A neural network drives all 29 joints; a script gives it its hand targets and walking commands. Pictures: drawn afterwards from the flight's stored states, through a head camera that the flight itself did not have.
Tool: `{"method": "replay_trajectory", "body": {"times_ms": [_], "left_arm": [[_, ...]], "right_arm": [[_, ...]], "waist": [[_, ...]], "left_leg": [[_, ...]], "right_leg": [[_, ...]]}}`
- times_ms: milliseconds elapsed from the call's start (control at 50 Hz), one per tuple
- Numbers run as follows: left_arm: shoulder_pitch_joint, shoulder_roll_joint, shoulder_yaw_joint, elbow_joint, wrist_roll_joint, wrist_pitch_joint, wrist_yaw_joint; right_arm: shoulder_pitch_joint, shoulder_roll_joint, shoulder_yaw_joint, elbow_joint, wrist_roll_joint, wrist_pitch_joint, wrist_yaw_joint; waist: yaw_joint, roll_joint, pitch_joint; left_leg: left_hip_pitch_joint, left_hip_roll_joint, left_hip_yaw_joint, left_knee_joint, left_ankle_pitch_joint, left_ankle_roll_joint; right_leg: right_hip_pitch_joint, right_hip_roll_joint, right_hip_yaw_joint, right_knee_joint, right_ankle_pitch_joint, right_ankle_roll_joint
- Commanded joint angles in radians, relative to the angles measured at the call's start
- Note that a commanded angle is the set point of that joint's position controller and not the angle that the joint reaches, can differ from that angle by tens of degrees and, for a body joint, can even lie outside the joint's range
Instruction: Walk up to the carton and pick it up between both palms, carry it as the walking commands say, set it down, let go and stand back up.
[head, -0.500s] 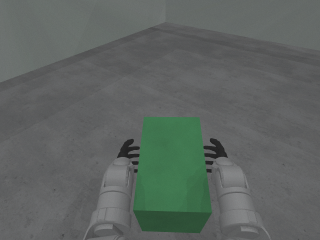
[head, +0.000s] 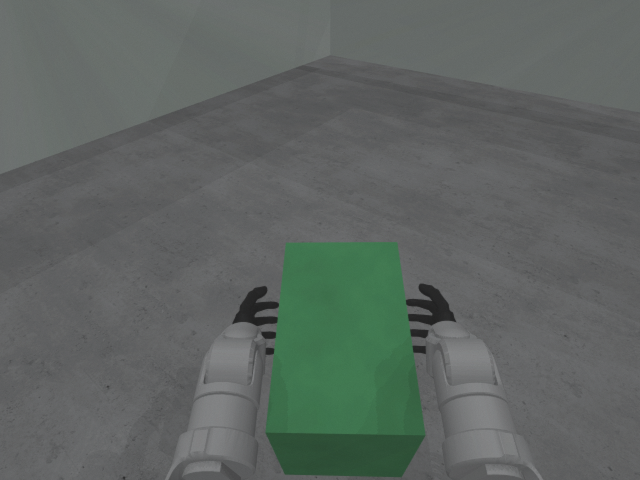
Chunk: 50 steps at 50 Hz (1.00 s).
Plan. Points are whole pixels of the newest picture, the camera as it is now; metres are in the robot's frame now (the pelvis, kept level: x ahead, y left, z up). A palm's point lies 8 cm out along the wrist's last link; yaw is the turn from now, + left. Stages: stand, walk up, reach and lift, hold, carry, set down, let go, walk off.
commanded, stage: hold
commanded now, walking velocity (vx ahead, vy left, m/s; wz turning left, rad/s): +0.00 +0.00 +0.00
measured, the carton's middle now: (342, 356) +0.33 +0.00 -0.03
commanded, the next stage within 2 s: carry in 1.18 s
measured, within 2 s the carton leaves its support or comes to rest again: neither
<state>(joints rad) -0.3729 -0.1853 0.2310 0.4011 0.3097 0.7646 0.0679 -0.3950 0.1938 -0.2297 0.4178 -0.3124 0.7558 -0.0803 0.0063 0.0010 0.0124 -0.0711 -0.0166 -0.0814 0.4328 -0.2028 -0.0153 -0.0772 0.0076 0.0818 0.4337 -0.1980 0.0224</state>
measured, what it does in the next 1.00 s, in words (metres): stands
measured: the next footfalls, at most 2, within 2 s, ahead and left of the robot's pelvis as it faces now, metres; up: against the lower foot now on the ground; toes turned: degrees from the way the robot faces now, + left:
left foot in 1.64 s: +0.02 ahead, +0.03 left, +0.00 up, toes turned -1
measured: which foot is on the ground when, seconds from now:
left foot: down 0.00-1.00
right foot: down 0.00-1.00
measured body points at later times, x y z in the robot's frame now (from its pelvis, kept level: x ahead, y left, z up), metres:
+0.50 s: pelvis +0.00 +0.00 +0.00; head -0.06 +0.00 +0.44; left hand +0.30 +0.13 +0.05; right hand +0.31 -0.13 +0.05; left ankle +0.03 +0.13 -0.74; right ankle +0.04 -0.13 -0.74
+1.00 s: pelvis +0.00 +0.00 +0.00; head -0.06 +0.00 +0.45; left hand +0.30 +0.13 +0.05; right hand +0.31 -0.13 +0.05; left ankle +0.03 +0.13 -0.74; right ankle +0.04 -0.13 -0.74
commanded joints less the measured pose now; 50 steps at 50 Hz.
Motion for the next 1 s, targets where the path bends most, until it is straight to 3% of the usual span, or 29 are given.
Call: {"method": "replay_trajectory", "body": {"times_ms": [0, 280, 980], "left_arm": [[-0.548, -1.04, -0.479, -0.067, -0.29, -0.06, -0.267], [-0.557, -1.044, -0.48, -0.071, -0.294, -0.056, -0.27], [-0.515, -1.045, -0.507, -0.113, -0.305, -0.05, -0.266]], "right_arm": [[-0.482, 1.088, 0.47, -0.032, 0.286, -0.046, 0.271], [-0.487, 1.084, 0.467, -0.033, 0.284, -0.042, 0.276], [-0.448, 1.065, 0.493, -0.077, 0.288, -0.033, 0.279]], "waist": [[0.0, 0.003, -0.238], [0.0, 0.0, -0.232], [0.0, 0.0, -0.24]], "left_leg": [[0.027, -0.071, 0.004, -0.079, 0.061, 0.015], [0.016, -0.07, 0.006, -0.077, 0.028, 0.016], [0.023, -0.071, 0.004, -0.072, 0.069, 0.016]], "right_leg": [[0.03, 0.076, -0.01, -0.076, 0.053, -0.01], [0.012, 0.072, -0.009, -0.075, 0.013, -0.013], [0.015, 0.073, -0.003, -0.072, 0.048, -0.018]]}}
